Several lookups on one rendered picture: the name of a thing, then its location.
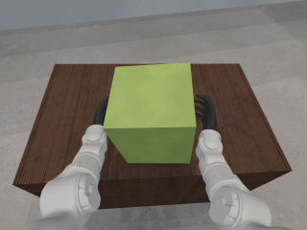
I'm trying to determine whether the pedestal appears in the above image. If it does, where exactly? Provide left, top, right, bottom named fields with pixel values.
left=12, top=63, right=292, bottom=210

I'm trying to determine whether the right robot forearm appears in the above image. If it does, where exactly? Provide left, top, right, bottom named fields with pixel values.
left=196, top=129, right=255, bottom=202

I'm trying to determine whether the left robot forearm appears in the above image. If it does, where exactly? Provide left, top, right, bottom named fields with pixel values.
left=39, top=125, right=107, bottom=215

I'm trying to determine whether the carton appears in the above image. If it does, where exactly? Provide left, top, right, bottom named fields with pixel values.
left=103, top=62, right=197, bottom=164

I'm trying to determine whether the robot right hand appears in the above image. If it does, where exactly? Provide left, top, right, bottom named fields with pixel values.
left=194, top=94, right=217, bottom=131

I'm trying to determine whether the robot left hand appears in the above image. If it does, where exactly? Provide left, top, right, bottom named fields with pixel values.
left=92, top=96, right=109, bottom=126

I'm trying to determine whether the right robot upper arm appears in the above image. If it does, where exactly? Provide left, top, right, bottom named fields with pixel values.
left=208, top=185, right=294, bottom=230

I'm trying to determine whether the left robot upper arm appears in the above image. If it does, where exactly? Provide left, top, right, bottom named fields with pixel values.
left=17, top=172, right=101, bottom=230

